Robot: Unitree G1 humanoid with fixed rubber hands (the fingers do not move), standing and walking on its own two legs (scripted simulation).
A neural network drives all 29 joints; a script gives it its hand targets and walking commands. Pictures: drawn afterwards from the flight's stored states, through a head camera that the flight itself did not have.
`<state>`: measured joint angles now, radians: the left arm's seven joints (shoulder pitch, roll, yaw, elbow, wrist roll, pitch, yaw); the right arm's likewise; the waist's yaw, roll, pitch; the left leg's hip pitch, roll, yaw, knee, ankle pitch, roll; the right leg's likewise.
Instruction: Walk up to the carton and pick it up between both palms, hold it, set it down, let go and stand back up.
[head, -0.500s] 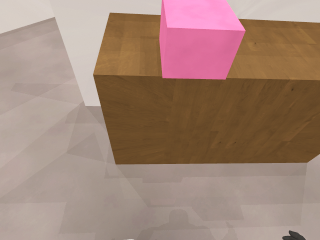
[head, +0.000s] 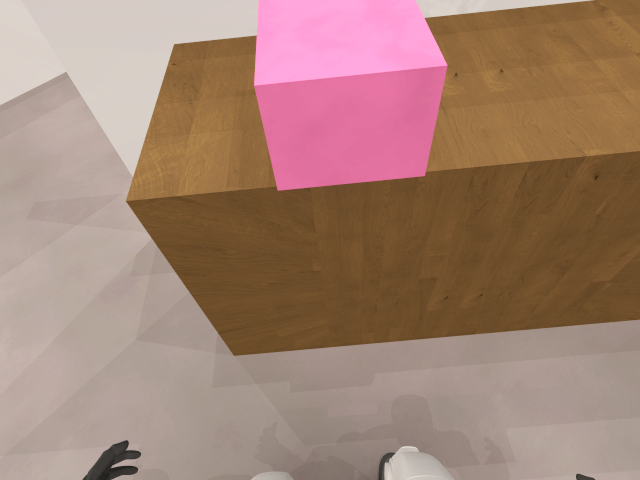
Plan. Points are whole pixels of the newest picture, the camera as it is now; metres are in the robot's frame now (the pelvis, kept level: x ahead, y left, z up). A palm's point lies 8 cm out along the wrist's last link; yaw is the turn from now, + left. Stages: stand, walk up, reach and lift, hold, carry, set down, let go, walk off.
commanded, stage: walk up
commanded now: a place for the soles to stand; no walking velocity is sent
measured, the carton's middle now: (341, 82) +0.71 -0.03 +0.09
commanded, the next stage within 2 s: none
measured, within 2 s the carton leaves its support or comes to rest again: neither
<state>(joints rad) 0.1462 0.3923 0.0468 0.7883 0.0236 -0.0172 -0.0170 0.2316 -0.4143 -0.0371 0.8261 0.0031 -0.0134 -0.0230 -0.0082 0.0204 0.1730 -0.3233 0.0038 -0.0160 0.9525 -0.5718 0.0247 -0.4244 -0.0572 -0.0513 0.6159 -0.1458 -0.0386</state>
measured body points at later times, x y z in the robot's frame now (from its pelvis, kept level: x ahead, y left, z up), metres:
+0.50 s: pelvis +0.03 +0.00 +0.01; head +0.05 +0.02 +0.45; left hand +0.09 +0.32 -0.12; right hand +0.15 -0.32 -0.09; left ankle +0.01 +0.11 -0.72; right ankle +0.05 -0.13 -0.72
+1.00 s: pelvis +0.02 +0.01 +0.02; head +0.02 +0.02 +0.47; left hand +0.09 +0.32 -0.10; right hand +0.17 -0.29 -0.08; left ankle +0.01 +0.12 -0.72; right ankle +0.05 -0.13 -0.72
